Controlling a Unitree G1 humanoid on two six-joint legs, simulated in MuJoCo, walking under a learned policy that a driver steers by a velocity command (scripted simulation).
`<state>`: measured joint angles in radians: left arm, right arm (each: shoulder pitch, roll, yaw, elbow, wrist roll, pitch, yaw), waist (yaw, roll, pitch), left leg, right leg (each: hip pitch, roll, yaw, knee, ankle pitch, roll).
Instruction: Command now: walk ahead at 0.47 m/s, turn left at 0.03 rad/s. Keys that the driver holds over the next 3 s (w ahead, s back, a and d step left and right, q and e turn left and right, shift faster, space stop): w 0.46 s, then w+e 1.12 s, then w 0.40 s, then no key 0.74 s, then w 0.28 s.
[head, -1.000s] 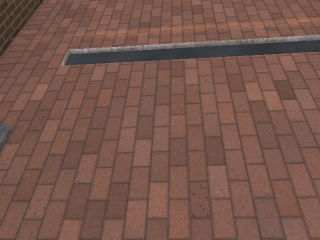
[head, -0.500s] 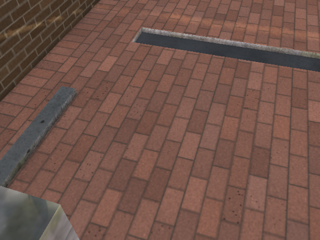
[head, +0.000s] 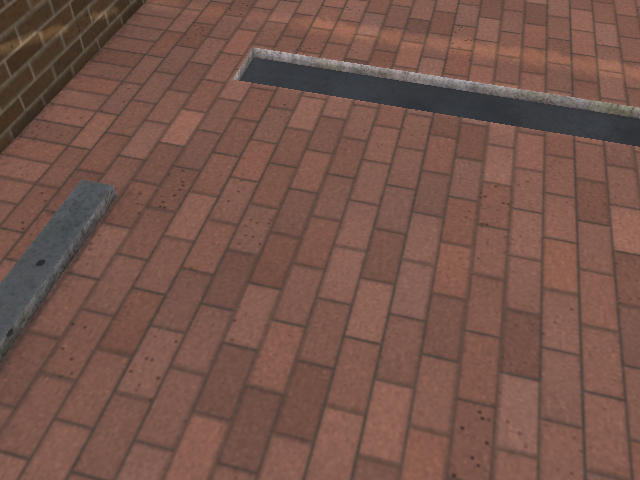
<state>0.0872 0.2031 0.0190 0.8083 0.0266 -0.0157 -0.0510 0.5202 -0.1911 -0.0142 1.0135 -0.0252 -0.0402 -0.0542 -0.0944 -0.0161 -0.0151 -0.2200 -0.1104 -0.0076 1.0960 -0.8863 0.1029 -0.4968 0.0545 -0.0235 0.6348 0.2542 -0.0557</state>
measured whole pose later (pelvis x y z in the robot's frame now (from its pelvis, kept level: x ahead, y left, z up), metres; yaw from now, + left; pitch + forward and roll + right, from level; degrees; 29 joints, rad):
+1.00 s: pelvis +0.58 +0.02 -0.25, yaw -15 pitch +0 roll +2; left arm 0.27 0.19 0.10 0.96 0.03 0.00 -0.04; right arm 0.39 -0.17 -0.04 1.02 -0.02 -0.09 -0.03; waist 0.05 0.01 0.07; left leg 0.07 0.05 0.25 0.43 -0.47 -0.03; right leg -0.56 -0.03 -0.07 0.73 -0.15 -0.16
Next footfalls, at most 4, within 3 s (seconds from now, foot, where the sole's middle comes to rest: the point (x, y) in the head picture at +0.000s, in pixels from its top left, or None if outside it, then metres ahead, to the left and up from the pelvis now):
0.06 right None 0.13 -0.06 -0.84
0.60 left None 0.50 0.16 -1.01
1.04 right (344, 429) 0.73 -0.11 -1.01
1.58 left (332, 313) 1.09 -0.12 -1.01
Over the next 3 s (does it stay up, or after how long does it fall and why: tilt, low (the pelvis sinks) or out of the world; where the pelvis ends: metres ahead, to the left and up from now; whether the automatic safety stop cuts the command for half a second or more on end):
stays up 1.18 -0.37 -0.23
